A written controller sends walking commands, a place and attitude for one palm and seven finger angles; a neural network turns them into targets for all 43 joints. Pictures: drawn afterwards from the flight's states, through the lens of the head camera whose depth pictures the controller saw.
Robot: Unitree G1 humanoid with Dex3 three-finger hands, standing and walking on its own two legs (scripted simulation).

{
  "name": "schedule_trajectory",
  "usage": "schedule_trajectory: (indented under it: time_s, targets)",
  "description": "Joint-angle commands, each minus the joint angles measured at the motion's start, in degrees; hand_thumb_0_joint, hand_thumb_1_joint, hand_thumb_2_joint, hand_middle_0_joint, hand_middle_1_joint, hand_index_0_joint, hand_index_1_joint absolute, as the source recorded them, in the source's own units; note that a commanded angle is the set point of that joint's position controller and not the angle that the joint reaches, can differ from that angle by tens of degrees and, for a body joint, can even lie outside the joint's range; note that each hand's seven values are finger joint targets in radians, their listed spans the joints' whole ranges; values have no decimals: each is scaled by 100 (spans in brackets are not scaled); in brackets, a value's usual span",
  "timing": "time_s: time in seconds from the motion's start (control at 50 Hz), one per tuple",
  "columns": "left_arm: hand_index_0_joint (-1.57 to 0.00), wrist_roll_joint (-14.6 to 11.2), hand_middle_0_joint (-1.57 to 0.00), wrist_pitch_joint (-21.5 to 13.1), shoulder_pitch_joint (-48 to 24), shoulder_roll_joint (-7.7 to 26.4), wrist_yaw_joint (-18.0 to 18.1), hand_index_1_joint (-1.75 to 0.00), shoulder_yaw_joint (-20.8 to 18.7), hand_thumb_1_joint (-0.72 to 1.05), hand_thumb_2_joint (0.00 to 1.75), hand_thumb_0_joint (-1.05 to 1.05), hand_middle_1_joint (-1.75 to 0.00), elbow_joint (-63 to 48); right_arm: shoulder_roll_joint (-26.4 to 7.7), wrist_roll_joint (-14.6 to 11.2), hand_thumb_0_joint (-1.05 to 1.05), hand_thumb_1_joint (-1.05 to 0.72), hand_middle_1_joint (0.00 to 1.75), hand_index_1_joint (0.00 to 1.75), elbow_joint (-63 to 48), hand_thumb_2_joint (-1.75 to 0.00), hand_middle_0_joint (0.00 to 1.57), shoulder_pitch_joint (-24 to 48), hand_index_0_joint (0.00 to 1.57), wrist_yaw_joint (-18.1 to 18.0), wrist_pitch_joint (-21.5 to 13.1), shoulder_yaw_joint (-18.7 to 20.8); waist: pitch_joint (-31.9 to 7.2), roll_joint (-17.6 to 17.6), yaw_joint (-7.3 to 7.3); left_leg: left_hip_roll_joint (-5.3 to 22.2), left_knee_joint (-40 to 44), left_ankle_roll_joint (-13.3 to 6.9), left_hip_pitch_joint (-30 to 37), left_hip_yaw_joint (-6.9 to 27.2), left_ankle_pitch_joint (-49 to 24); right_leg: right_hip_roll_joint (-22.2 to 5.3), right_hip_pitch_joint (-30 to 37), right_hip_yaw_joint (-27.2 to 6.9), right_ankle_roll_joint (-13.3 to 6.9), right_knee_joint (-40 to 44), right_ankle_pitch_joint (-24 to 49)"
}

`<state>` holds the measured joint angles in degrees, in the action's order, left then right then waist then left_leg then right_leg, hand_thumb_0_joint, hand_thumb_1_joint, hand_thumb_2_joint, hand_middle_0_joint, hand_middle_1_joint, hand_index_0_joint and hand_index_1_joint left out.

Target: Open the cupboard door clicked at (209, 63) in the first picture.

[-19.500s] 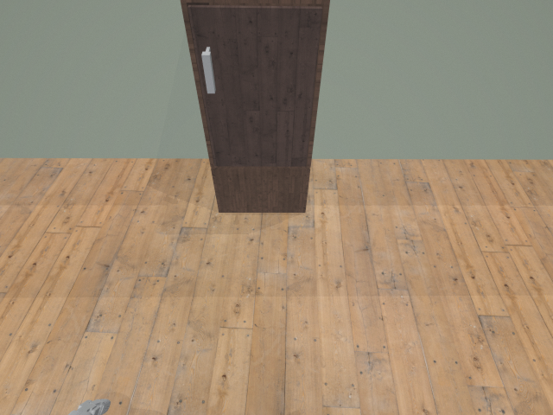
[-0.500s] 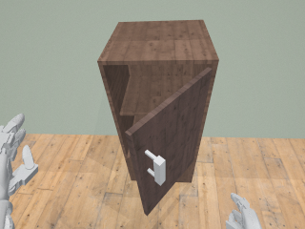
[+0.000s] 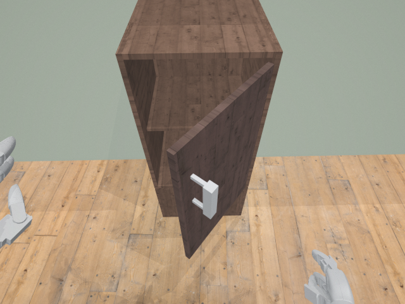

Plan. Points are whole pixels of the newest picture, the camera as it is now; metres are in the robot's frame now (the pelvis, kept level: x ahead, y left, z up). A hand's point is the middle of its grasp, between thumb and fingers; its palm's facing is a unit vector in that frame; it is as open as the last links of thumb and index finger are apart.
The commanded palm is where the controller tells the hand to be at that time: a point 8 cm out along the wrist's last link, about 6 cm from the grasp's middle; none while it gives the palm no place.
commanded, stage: step back with the hand held close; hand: left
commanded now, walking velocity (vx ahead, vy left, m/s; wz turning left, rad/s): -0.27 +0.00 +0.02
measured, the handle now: (202, 195) +0.35 +0.02 -0.03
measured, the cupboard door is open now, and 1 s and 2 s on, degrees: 51 51 51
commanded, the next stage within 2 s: stop stepping back and stand still in 0.74 s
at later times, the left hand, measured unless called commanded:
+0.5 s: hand out of the picture +0.12 +0.29 +0.16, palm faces +0.47 -0.77 -0.44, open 7.4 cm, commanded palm +0.05 +0.33 +0.18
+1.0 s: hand out of the picture +0.06 +0.28 +0.16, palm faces +0.33 -0.83 -0.46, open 7.4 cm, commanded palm -0.01 +0.33 +0.18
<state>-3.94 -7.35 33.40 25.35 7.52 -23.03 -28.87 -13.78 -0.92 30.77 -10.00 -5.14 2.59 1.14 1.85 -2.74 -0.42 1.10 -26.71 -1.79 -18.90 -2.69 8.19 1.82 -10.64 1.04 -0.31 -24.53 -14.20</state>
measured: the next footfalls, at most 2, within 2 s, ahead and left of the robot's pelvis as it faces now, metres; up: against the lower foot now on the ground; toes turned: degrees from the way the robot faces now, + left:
right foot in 0.80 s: -0.23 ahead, -0.10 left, +0.00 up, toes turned -1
left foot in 1.46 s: -0.11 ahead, +0.19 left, +0.00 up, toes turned -1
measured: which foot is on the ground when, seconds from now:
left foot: down 0.00-1.00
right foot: down 0.00-0.50, up 0.52-0.78, down 0.80-1.00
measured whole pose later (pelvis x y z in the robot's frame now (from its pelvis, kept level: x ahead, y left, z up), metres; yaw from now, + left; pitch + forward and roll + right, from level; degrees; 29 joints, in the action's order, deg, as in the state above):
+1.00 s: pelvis -0.15 +0.03 -0.02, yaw +0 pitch -1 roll -4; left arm -4.8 -11.5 33.2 28.4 7.2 -25.3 -31.4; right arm -10.8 0.8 36.5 -13.7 -4.4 -3.2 -0.5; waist -0.8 -0.7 -3.7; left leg 1.1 -29.4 -1.3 -30.6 -1.3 1.3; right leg 3.7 -1.1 1.4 -1.1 -28.2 -26.8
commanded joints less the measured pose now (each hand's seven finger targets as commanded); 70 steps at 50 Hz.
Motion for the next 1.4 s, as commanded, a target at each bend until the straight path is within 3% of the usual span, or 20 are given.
schedule_trajectory:
  time_s: [0.0,0.2,0.34,0.4,0.44,0.5,0.56,0.7,0.78,0.82,0.92,1.04,1.08,1.14,1.2,1.24,1.26,1.28,1.32,1.38]
  targets:
    - [-20,-19,-20,-454,-9,947,215,-30,-801,90,90,0,-30,-1041,-666,4,0,-90,30,30,-891,-90,20,554,20,-74,-367,186,-619,-169,23,398,569,-22,278,625,531,-285,-231,-270,70,345,346]
    - [-20,167,-20,-681,-56,866,245,-30,-1019,90,90,0,-30,-1239,-710,76,0,-90,30,30,-838,-90,20,495,20,-68,-758,216,-693,-688,95,837,1437,-337,-1790,1330,2918,161,1128,-199,56,-876,-202]
    - [-20,132,-20,-706,-420,806,350,-30,-705,90,90,0,-30,-1323,-585,122,0,-90,30,30,-416,-90,20,196,20,22,-817,261,-582,867,-100,-108,-1418,224,548,361,1173,-1157,-2000,-1570,-568,1042,-1065]
    - [-20,171,-20,-680,-733,922,442,-30,-677,90,90,0,-30,-1287,-499,116,0,-90,30,30,-295,-90,20,243,20,-16,-772,238,-545,930,-164,-116,-1260,214,785,415,840,-1193,-2063,-1226,-499,730,-67]
    - [-20,156,-20,-712,-863,1046,406,-30,-788,90,90,0,-30,-1450,-644,113,0,-90,30,30,-416,-90,20,431,20,-83,-774,214,-293,78,-85,309,159,41,195,967,681,-363,-1569,-664,-55,105,-217]
    - [-20,268,-20,-871,-660,1075,325,-30,-1187,90,90,0,-30,-1553,-705,195,0,-90,30,30,-527,-90,20,632,20,-96,-932,269,-743,-1645,41,1875,2583,-679,-2416,2875,4133,659,948,-227,156,-3280,-957]
    - [-20,116,-20,-840,-348,941,301,-30,-1073,90,90,0,-30,-1658,-522,229,0,-90,30,30,-397,-90,20,555,20,128,-1058,344,-1104,-584,124,1466,1759,-541,-861,1986,2223,460,-302,-265,-15,-3564,-1429]
    - [-20,-120,-20,-797,-210,860,203,-30,-726,90,90,0,-30,-1637,-474,298,0,-90,30,30,-113,-90,20,285,20,222,-1038,187,-1364,-1111,32,1043,1762,281,528,1225,917,355,154,169,-240,168,-1291]
    - [-20,-116,-20,-1056,-689,1483,218,-30,-1148,90,90,0,-30,-1696,-351,301,0,-90,30,30,29,-90,20,278,20,167,-866,86,-1561,236,-74,436,-676,413,1972,340,-179,-1110,-1368,-887,-579,1164,582]
    - [-20,-117,-20,-957,-819,1127,155,-30,-775,90,90,0,-30,-1397,-456,128,0,-90,30,30,-68,-90,20,376,20,81,-945,179,-1384,855,-177,240,-605,304,2152,247,-707,-642,-1465,-200,-118,665,1165]
    - [-20,-192,-20,-694,102,1286,136,-30,-1197,90,90,0,-30,-1142,-508,139,0,-90,30,30,-420,-90,20,492,20,-15,-862,77,-435,-629,-63,267,380,482,1323,628,1480,17,-1625,146,-384,776,-2369]
    - [-20,-38,-20,-634,-681,1168,227,-30,-905,90,90,0,-30,-1279,-510,162,0,-90,30,30,-118,-90,20,152,20,-111,-1007,130,169,482,-229,-45,-1726,418,1536,494,646,-899,-2745,-402,-794,1109,-2083]
    - [-20,3,-20,-636,-1268,1161,196,-30,-771,90,90,0,-30,-1283,-580,139,0,-90,30,30,-52,-90,20,182,20,-156,-1155,134,299,-83,-271,39,-756,421,1571,715,856,-438,-2452,21,-435,435,-1970]
    - [-20,18,-20,-738,-1319,1098,232,-30,-920,90,90,0,-30,-1334,-691,185,0,-90,30,30,-190,-90,20,309,20,-96,-1350,147,-21,-2034,-13,742,2722,832,-63,2440,4038,902,-261,424,-142,-1633,-2353]
    - [-20,-51,-20,-786,-576,1270,146,-30,-1230,90,90,0,-30,-1385,-411,222,0,-90,30,30,-267,-90,20,351,20,99,-1362,172,-893,-1515,282,527,2595,1099,-683,1387,3133,1002,1137,626,-350,-1445,-2240]
    - [-20,-18,-20,-800,195,1255,47,-30,-1235,90,90,0,-30,-1621,-298,65,0,-90,30,30,-338,-90,20,182,20,246,-1219,200,-1064,193,172,-509,-962,746,167,-296,1405,-389,-139,-699,-637,922,-2262]
    - [-20,-40,-20,-741,168,1253,49,-30,-1253,90,90,0,-30,-1863,-445,72,0,-90,30,30,-296,-90,20,282,20,277,-1029,300,-556,1464,179,-707,-3697,627,278,231,1115,-2016,-2326,-2787,-1029,1948,-3025]
    - [-20,-56,-20,-659,121,1144,83,-30,-1372,90,90,0,-30,-1578,-512,117,0,-90,30,30,-195,-90,20,299,20,289,-959,335,-295,1496,80,-582,-4583,562,-299,654,1020,-2099,-2912,-3054,-1341,2088,-3340]
    - [-20,3,-20,-602,-416,904,155,-30,-1047,90,90,0,-30,-1042,-236,139,0,-90,30,30,-113,-90,20,218,20,193,-940,106,16,872,-154,116,-3305,402,-764,748,1189,-1488,-1726,-1559,-981,1254,-1763]
    - [-20,179,-20,-626,-1078,715,280,-30,-617,90,90,0,-30,-383,-456,114,0,-90,30,30,38,-90,20,227,20,-39,-1251,97,118,273,-107,-34,-197,180,399,207,635,-851,-845,-852,-433,407,232]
